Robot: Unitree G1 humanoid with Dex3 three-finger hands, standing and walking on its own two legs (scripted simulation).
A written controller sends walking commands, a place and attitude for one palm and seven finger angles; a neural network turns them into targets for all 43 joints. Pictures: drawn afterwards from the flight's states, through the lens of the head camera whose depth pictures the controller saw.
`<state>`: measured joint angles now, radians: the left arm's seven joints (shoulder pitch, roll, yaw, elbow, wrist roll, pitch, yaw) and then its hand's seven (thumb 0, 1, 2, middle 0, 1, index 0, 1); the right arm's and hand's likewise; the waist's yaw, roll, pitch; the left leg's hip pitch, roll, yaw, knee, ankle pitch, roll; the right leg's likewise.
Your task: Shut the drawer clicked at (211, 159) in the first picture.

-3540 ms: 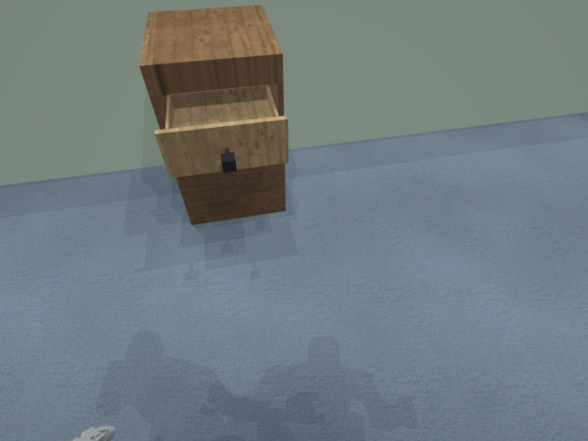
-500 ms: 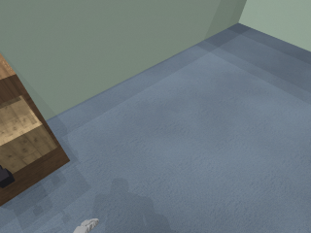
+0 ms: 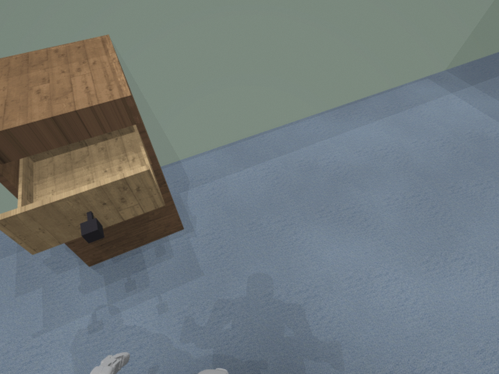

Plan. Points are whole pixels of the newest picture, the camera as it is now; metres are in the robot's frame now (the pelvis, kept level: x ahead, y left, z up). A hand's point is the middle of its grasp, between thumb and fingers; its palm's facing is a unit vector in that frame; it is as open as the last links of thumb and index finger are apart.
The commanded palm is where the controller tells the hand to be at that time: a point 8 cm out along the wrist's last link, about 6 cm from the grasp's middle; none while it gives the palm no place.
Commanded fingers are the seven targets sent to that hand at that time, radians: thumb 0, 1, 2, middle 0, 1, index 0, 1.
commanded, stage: turn to face it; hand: left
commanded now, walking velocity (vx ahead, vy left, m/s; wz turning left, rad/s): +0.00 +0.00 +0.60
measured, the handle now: (91, 224) +0.50 +0.46 -0.21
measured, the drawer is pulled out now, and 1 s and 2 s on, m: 0.21 0.21 0.21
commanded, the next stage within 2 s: take the last steps up to it in 0.64 s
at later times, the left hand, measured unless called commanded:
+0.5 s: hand out of the picture -0.08 +0.25 -0.17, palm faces +0.34 -0.90 -0.27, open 7.4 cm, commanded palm none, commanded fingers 0.00 0.90 0.90 -0.20 -0.30 -0.20 -0.30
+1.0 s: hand out of the picture -0.08 +0.17 -0.14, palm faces +0.44 -0.87 -0.23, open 7.3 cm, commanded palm none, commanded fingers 0.00 0.90 0.90 -0.20 -0.30 -0.20 -0.30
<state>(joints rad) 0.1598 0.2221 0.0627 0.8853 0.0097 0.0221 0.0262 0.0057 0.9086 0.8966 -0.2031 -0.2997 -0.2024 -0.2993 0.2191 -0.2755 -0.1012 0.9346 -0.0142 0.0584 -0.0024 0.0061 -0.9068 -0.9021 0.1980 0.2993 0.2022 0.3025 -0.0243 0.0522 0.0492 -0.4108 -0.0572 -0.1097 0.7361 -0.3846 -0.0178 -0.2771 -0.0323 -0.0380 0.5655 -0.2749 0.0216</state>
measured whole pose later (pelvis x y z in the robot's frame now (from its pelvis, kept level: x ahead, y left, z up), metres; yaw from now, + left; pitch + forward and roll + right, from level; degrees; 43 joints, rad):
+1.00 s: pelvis -0.03 +0.00 +0.02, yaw +23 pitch -2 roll +1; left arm 0.33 0.14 0.03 1.00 0.02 -0.03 0.02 0.00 0.92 0.90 -0.21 -0.30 -0.21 -0.30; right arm 0.29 -0.22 -0.08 1.05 -0.03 0.05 0.02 0.01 -0.91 -0.90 0.20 0.30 0.20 0.30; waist 0.00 0.03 -0.01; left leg -0.43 0.05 0.03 0.99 -0.30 -0.02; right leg -0.13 -0.04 -0.12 0.38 -0.22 -0.03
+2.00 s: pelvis +0.22 +0.09 +0.01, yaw +21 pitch -1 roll -2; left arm 0.22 0.16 0.04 1.06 0.02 -0.03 0.02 -0.01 0.94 0.90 -0.21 -0.30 -0.21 -0.30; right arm 0.21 -0.17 -0.05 1.04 -0.02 -0.02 -0.02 0.00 -0.91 -0.90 0.19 0.30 0.20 0.30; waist 0.00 0.03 0.03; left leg -0.40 0.09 0.08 0.73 -0.31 -0.02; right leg -0.23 0.02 -0.16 0.42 -0.19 -0.06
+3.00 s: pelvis +0.25 +0.12 +0.01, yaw +19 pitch -1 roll +0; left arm 0.26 0.16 0.00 1.04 0.01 -0.01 0.04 0.01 0.92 0.90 -0.21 -0.30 -0.21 -0.30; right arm 0.37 -0.13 0.02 1.07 -0.01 -0.01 -0.02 0.00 -0.91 -0.90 0.19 0.30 0.20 0.30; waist -0.02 0.04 0.00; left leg -0.23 0.01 0.07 0.53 -0.28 0.02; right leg -0.21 -0.02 -0.10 0.52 -0.29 -0.02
